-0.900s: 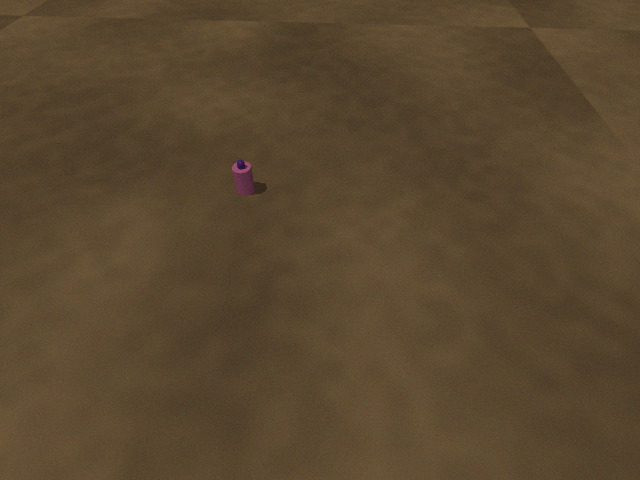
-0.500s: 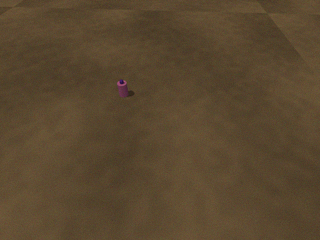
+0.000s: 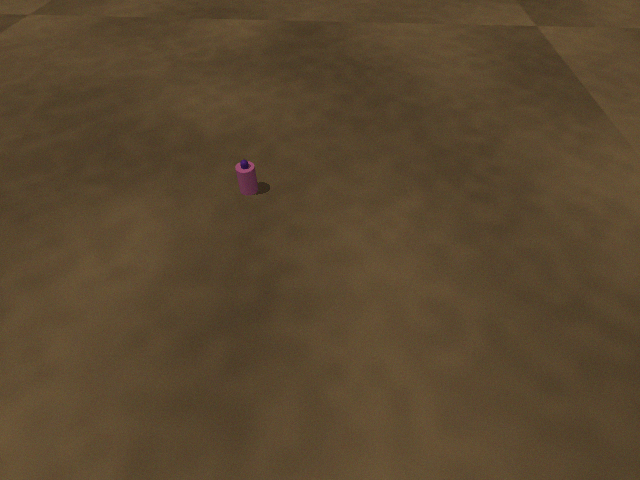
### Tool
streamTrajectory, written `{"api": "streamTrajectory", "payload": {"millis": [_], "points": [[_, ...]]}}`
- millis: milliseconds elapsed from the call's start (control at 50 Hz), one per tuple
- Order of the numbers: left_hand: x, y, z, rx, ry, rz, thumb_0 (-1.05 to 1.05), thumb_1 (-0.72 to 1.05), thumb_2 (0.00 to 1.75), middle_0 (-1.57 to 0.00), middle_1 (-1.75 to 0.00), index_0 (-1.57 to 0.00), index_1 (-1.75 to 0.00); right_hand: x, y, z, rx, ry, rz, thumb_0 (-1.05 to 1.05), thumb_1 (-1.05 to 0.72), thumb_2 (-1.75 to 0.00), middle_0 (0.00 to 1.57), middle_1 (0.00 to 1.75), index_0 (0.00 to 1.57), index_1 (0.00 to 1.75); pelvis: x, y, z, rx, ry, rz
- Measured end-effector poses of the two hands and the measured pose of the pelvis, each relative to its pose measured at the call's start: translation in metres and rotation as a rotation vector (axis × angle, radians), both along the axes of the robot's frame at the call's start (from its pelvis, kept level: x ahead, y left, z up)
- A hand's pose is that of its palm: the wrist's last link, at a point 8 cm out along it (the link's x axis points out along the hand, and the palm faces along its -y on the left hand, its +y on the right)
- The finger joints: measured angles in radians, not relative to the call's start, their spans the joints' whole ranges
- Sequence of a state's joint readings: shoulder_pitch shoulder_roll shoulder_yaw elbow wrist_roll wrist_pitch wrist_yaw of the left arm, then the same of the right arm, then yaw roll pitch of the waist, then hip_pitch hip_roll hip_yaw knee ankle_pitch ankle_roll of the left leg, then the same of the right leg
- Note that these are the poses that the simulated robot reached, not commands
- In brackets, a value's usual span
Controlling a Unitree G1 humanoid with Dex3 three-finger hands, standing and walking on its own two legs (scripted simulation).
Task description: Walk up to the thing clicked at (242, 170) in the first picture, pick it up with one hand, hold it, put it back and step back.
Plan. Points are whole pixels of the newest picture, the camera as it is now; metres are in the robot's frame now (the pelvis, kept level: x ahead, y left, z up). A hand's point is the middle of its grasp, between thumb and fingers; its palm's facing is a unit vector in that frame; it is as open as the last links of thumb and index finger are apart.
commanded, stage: stand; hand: left
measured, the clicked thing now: (246, 175) +1.50 +0.37 -0.69
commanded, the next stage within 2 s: walk up in 0.22 s
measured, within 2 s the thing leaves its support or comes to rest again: neither
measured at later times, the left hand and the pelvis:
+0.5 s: hand out of the picture +0.05 +0.33 -0.15, palm faces +0.07 -0.92 -0.38, open 7.4 cm; pelvis +0.05 +0.04 -0.01, yaw +4 degrees
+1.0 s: hand (121, 332) +0.39 +0.37 -0.15, palm faces -0.04 -0.94 -0.33, open 7.4 cm; pelvis +0.29 +0.10 -0.02, yaw +5 degrees
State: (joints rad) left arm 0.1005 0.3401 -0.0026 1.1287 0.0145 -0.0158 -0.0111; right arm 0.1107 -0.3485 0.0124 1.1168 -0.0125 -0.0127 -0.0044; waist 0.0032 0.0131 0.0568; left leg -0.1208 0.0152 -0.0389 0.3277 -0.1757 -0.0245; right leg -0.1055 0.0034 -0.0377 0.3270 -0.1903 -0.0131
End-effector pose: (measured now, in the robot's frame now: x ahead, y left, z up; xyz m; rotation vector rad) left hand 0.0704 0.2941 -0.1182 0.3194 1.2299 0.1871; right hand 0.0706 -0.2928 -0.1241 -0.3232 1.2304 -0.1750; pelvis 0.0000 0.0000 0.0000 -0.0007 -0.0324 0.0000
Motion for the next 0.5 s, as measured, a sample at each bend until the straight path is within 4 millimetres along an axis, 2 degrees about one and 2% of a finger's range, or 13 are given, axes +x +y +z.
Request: {"api": "streamTrajectory", "payload": {"millis": [240,320,400,460,500], "points": [[0.0,0.0,0.001,-0.004,-0.01,0.003,0.01,0.9,0.9,-0.21,-0.3,-0.2,-0.3,0.001,-0.002,0.001,0.006,-0.008,-0.002,0.0,-0.91,-0.9,0.2,0.3,0.21,0.3,0.0,-0.002,0.0,-0.001,0.001,0.004],[-0.004,0.011,0.006,-0.009,-0.065,0.03,0.01,0.9,0.9,-0.21,-0.3,-0.21,-0.3,0.005,-0.009,0.005,0.002,0.006,0.03,0.0,-0.91,-0.9,0.2,0.3,0.21,0.3,0.008,0.001,-0.001,-0.007,0.016,0.038],[-0.02,0.036,0.011,0.019,-0.063,0.074,0.01,0.9,0.9,-0.21,-0.3,-0.21,-0.3,0.028,-0.011,0.015,-0.025,0.011,0.069,0.01,-0.91,-0.9,0.2,0.3,0.21,0.3,0.021,0.013,0.0,-0.001,0.01,0.048],[-0.03,0.06,0.01,0.038,-0.015,0.104,0.01,0.9,0.9,-0.21,-0.3,-0.21,-0.3,0.056,-0.007,0.021,-0.044,-0.016,0.089,0.01,-0.91,-0.9,0.2,0.3,0.21,0.3,0.037,0.027,-0.003,-0.015,0.0,0.068],[-0.03,0.079,0.006,0.046,0.013,0.119,0.01,0.9,0.9,-0.21,-0.3,-0.21,-0.3,0.077,0.001,0.025,-0.057,-0.038,0.096,0.01,-0.91,-0.9,0.2,0.3,0.21,0.3,0.051,0.038,-0.007,-0.023,-0.002,0.077]]}}
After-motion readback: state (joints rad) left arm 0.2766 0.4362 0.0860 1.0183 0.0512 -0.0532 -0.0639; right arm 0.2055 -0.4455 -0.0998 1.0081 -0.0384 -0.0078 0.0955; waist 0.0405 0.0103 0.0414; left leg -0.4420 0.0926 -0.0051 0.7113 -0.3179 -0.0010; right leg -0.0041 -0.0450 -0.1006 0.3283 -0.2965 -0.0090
